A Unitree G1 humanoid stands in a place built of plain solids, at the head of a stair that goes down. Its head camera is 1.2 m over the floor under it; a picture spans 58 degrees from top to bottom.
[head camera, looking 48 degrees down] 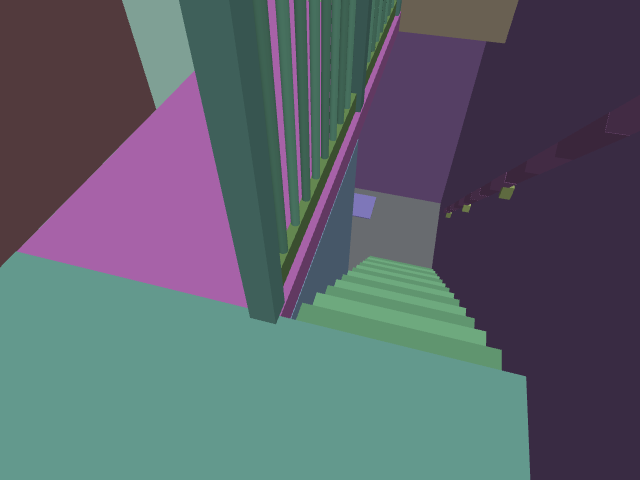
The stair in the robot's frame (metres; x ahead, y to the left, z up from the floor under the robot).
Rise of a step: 0.21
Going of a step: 0.20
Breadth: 0.75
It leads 16 degrees to the right of straight ahead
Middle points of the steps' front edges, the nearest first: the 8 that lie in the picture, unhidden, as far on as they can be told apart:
0.65 -0.24 0.00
0.84 -0.29 -0.21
1.04 -0.35 -0.42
1.24 -0.40 -0.63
1.43 -0.46 -0.84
1.63 -0.51 -1.05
1.83 -0.57 -1.27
2.02 -0.62 -1.48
